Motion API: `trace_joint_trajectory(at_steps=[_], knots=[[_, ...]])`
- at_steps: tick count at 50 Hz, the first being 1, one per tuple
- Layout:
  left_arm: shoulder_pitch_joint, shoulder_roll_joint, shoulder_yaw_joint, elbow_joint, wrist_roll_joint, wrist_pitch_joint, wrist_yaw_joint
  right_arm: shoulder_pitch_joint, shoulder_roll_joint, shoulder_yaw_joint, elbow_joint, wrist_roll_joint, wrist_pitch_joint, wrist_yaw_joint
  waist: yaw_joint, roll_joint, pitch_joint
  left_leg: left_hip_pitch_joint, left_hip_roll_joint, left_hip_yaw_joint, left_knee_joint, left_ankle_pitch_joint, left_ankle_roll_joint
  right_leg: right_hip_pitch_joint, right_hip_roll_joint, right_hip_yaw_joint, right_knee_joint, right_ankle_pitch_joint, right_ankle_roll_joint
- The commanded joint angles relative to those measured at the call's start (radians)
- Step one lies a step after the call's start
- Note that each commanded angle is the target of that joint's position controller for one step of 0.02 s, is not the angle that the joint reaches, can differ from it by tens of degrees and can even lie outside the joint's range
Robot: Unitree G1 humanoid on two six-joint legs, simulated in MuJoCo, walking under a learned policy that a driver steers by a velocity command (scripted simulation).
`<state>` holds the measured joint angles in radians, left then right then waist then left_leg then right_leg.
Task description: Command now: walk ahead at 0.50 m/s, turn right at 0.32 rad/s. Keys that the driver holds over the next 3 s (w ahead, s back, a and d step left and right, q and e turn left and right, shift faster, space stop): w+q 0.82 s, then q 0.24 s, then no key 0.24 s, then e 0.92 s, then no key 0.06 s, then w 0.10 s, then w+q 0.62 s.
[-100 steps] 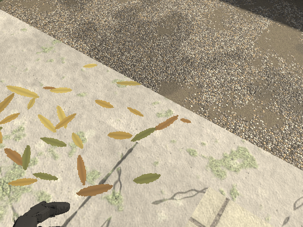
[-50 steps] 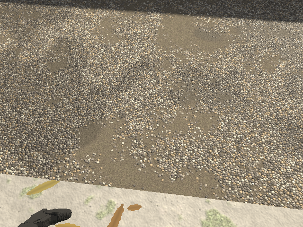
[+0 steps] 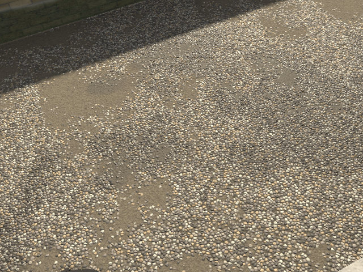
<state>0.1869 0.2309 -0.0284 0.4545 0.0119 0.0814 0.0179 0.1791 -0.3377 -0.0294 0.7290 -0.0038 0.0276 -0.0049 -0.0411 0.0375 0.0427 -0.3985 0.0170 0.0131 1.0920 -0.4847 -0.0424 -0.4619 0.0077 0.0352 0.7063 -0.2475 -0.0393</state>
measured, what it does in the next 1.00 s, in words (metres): steps on the spot, turning left: left foot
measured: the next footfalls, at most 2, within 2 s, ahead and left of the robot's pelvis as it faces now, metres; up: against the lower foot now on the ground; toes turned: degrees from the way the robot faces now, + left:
left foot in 0.22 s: +0.09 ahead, +0.12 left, +0.00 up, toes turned +0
right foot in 1.24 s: +0.14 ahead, -0.10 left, +0.00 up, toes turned +38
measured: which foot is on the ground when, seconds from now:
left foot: up 0.00-0.20, down 0.22-1.00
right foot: down 0.00-0.98, up 1.00-1.00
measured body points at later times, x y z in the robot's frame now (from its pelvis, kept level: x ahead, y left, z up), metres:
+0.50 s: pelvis +0.04 +0.00 +0.01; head +0.05 +0.00 +0.46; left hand +0.23 +0.26 -0.02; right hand +0.33 -0.17 -0.02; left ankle +0.05 +0.12 -0.72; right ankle +0.08 -0.10 -0.72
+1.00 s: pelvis +0.04 -0.01 -0.01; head +0.04 +0.00 +0.44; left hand +0.09 +0.29 -0.10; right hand +0.31 -0.17 -0.07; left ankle +0.05 +0.11 -0.72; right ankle +0.08 -0.10 -0.72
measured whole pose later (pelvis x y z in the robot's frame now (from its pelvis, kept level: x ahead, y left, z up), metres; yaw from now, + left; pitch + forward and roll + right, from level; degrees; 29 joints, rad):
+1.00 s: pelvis +0.04 -0.01 -0.01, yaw +23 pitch -1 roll -2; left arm 0.19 0.30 -0.01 0.57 0.04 0.08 0.05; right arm 0.19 -0.29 0.02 0.47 0.00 0.11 0.02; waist 0.01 -0.01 0.01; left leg -0.43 -0.09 -0.16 0.82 -0.35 0.02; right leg -0.31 -0.12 -0.32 0.79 -0.45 -0.03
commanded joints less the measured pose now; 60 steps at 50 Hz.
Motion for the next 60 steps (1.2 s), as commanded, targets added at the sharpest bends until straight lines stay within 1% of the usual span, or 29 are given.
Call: trace_joint_trajectory(at_steps=[1, 3, 5, 7, 9, 11, 12, 13, 14, 15, 20, 23, 26, 32, 38, 42, 44, 46, 48, 49, 50, 51, 52, 53, 54, 55, 56, 58, 60], knots=[[0.031, 0.145, 0.041, -0.040, 0.011, -0.027, 0.012, 0.015, -0.103, -0.012, -0.092, -0.004, -0.054, -0.007, 0.025, -0.225, -0.133, -0.272, -0.013, -0.085, 0.206, -0.010, -0.007, 0.241, -0.242, 0.332, -0.299, 0.206, -0.226], [-0.032, 0.097, 0.011, -0.049, 0.033, -0.031, 0.011, 0.015, -0.080, 0.009, -0.092, -0.019, -0.042, -0.003, 0.013, -0.186, -0.173, -0.154, -0.017, -0.097, 0.074, -0.016, -0.007, 0.182, -0.230, 0.233, -0.275, 0.361, -0.196], [-0.085, 0.093, 0.004, -0.070, 0.030, -0.037, 0.002, -0.054, -0.034, 0.047, -0.138, -0.046, -0.027, 0.012, 0.012, -0.145, -0.182, -0.080, -0.010, -0.093, -0.157, 0.078, -0.005, 0.199, -0.220, 0.160, -0.201, 0.527, -0.165], [-0.066, 0.086, 0.001, -0.051, 0.046, -0.047, -0.003, -0.027, 0.006, 0.082, -0.133, -0.072, -0.014, 0.020, 0.027, -0.155, -0.253, 0.095, -0.022, -0.052, -0.227, 0.209, -0.001, 0.174, -0.230, 0.122, -0.168, 0.650, -0.173], [-0.087, 0.107, 0.005, -0.051, 0.030, -0.056, -0.020, -0.009, -0.005, 0.092, -0.154, -0.064, -0.015, 0.025, 0.026, -0.156, -0.248, 0.168, -0.029, -0.031, -0.316, 0.217, 0.010, 0.147, -0.233, 0.136, -0.190, 0.451, -0.160], [-0.120, 0.119, 0.002, -0.061, 0.021, -0.056, -0.026, -0.036, -0.010, 0.099, -0.193, -0.057, -0.017, 0.030, 0.030, -0.118, -0.196, 0.235, -0.026, -0.037, -0.453, 0.371, 0.041, 0.101, -0.186, 0.125, -0.201, 0.190, -0.102], [-0.104, 0.132, 0.004, -0.063, 0.026, -0.055, -0.023, -0.078, -0.047, 0.098, -0.228, -0.057, -0.014, 0.032, 0.068, -0.061, -0.158, 0.199, 0.000, -0.103, -0.510, 0.468, 0.071, 0.111, -0.127, 0.096, -0.162, 0.045, -0.061], [-0.084, 0.102, -0.013, -0.093, 0.051, -0.056, -0.030, -0.162, -0.083, 0.096, -0.274, -0.059, -0.005, 0.039, 0.125, 0.077, -0.148, 0.148, 0.033, -0.200, -0.551, 0.499, 0.127, 0.129, -0.062, 0.039, -0.134, -0.027, -0.012], [-0.096, 0.102, -0.020, -0.105, 0.069, -0.060, -0.038, -0.188, -0.096, 0.088, -0.290, -0.039, 0.008, 0.044, 0.116, 0.139, -0.119, 0.062, 0.061, -0.279, -0.638, 0.358, 0.172, 0.154, -0.034, -0.012, -0.096, -0.090, 0.031], [-0.126, 0.101, -0.022, -0.116, 0.074, -0.064, -0.043, -0.211, -0.101, 0.083, -0.306, -0.035, 0.021, 0.045, 0.106, 0.145, -0.068, -0.002, 0.072, -0.324, -0.697, 0.288, 0.184, 0.167, -0.022, -0.042, -0.068, -0.091, 0.047], [-0.136, 0.102, -0.026, -0.116, 0.090, -0.081, -0.053, -0.197, -0.068, 0.085, -0.341, -0.035, 0.042, 0.035, 0.070, -0.017, -0.133, 0.100, 0.006, -0.285, -0.641, 0.339, 0.131, 0.223, -0.072, -0.032, -0.169, 0.036, 0.031], [-0.159, 0.132, -0.018, -0.118, 0.073, -0.077, -0.054, -0.194, -0.057, 0.087, -0.366, -0.032, 0.042, 0.037, 0.049, -0.090, -0.137, 0.096, -0.035, -0.243, -0.597, 0.412, 0.108, 0.252, -0.103, -0.022, -0.178, 0.203, 0.015], [-0.131, 0.136, -0.015, -0.112, 0.085, -0.070, -0.046, -0.206, -0.058, 0.085, -0.383, -0.036, 0.040, 0.040, 0.061, -0.078, -0.190, 0.076, -0.041, -0.253, -0.577, 0.493, 0.108, 0.310, -0.116, -0.052, -0.154, 0.227, 0.015], [-0.123, 0.149, -0.005, -0.104, 0.093, -0.076, -0.045, -0.251, -0.078, 0.068, -0.418, -0.022, 0.053, 0.049, 0.073, -0.002, -0.152, -0.028, -0.039, -0.325, -0.618, 0.433, 0.122, 0.339, -0.112, -0.098, -0.141, 0.070, 0.022], [-0.081, 0.148, 0.011, -0.076, 0.100, -0.072, -0.031, -0.227, -0.083, 0.053, -0.406, -0.009, 0.054, 0.037, 0.073, -0.006, -0.177, -0.123, -0.063, -0.356, -0.601, 0.298, 0.114, 0.432, -0.121, -0.129, -0.154, -0.042, -0.008], [-0.070, 0.175, 0.030, -0.040, 0.091, -0.051, -0.011, -0.162, -0.062, 0.043, -0.389, 0.002, 0.061, 0.027, 0.050, -0.118, -0.146, -0.169, -0.120, -0.212, -0.422, 0.275, 0.060, 0.399, -0.248, -0.106, -0.246, -0.087, -0.070], [-0.037, 0.177, 0.043, -0.006, 0.073, -0.037, 0.012, -0.136, -0.055, 0.034, -0.373, -0.005, 0.066, 0.021, 0.068, -0.164, -0.126, -0.145, -0.097, -0.159, -0.306, 0.145, 0.055, 0.331, -0.332, -0.069, -0.267, -0.016, -0.110], [-0.031, 0.187, 0.056, 0.030, 0.049, -0.029, 0.033, -0.091, -0.052, 0.020, -0.362, -0.001, 0.069, 0.026, 0.057, -0.139, -0.096, -0.131, -0.059, -0.140, -0.269, 0.070, 0.072, 0.278, -0.365, -0.069, -0.239, -0.034, -0.124], [-0.062, 0.192, 0.064, 0.047, 0.029, -0.019, 0.045, -0.022, -0.065, -0.001, -0.337, 0.012, 0.077, 0.025, 0.029, -0.057, -0.062, -0.107, -0.074, -0.157, -0.320, 0.136, 0.126, 0.207, -0.308, -0.143, -0.169, -0.191, -0.093], [-0.115, 0.212, 0.068, 0.029, 0.011, -0.011, 0.043, 0.014, -0.084, -0.010, -0.335, 0.017, 0.077, 0.018, 0.001, -0.006, -0.022, -0.095, -0.066, -0.225, -0.426, 0.298, 0.162, 0.145, -0.227, -0.208, -0.076, -0.206, -0.058], [-0.186, 0.191, 0.059, -0.010, 0.000, -0.002, 0.029, 0.052, -0.118, -0.013, -0.345, -0.016, 0.064, 0.025, -0.035, 0.151, 0.030, -0.104, -0.015, -0.412, -0.628, 0.509, 0.214, 0.074, -0.078, -0.295, 0.129, -0.346, -0.004], [-0.220, 0.186, 0.057, -0.051, 0.024, -0.003, 0.020, 0.055, -0.158, -0.023, -0.343, -0.030, 0.048, 0.031, -0.033, 0.250, -0.015, 0.014, 0.062, -0.717, -0.721, 0.601, 0.330, -0.092, 0.041, -0.164, 0.348, -0.570, 0.032], [-0.180, 0.174, 0.056, -0.031, 0.017, -0.017, 0.006, 0.023, -0.178, -0.027, -0.327, -0.043, 0.030, 0.035, 0.006, 0.234, -0.109, 0.123, 0.103, -0.834, -0.694, 0.524, 0.374, -0.185, 0.047, 0.041, 0.504, -0.492, 0.060], [-0.088, 0.174, 0.065, 0.017, 0.029, -0.028, 0.001, -0.013, -0.146, -0.024, -0.328, -0.040, 0.025, 0.031, 0.050, 0.179, -0.182, 0.160, 0.118, -0.790, -0.637, 0.485, 0.398, -0.212, 0.070, 0.115, 0.589, -0.431, 0.073], [-0.050, 0.204, 0.075, 0.045, 0.045, -0.036, -0.001, -0.064, -0.102, -0.010, -0.336, -0.023, 0.030, 0.027, 0.077, 0.098, -0.194, 0.176, 0.121, -0.736, -0.606, 0.510, 0.380, -0.241, 0.080, 0.144, 0.575, -0.370, 0.081], [-0.045, 0.204, 0.075, 0.061, 0.059, -0.042, -0.003, -0.090, -0.065, 0.002, -0.341, -0.010, 0.040, 0.018, 0.079, 0.062, -0.211, 0.187, 0.124, -0.693, -0.581, 0.541, 0.358, -0.226, 0.072, 0.145, 0.523, -0.342, 0.091], [-0.040, 0.185, 0.070, 0.068, 0.058, -0.050, 0.000, -0.065, -0.062, 0.000, -0.329, -0.002, 0.059, -0.005, 0.061, 0.074, -0.260, 0.190, 0.105, -0.676, -0.639, 0.376, 0.331, -0.152, 0.070, 0.125, 0.427, -0.344, 0.083], [-0.088, 0.110, 0.038, 0.067, 0.047, -0.055, -0.020, -0.072, -0.034, 0.005, -0.316, -0.015, 0.090, -0.030, 0.035, 0.087, -0.224, 0.162, 0.029, -0.578, -0.657, 0.226, 0.250, -0.009, 0.055, 0.085, 0.134, -0.323, 0.065], [-0.047, 0.077, 0.022, 0.092, 0.036, -0.064, -0.044, -0.062, -0.034, 0.005, -0.298, -0.022, 0.107, -0.037, 0.032, 0.103, -0.224, 0.114, 0.014, -0.576, -0.706, 0.109, 0.222, 0.206, 0.064, 0.059, -0.093, -0.173, 0.022]])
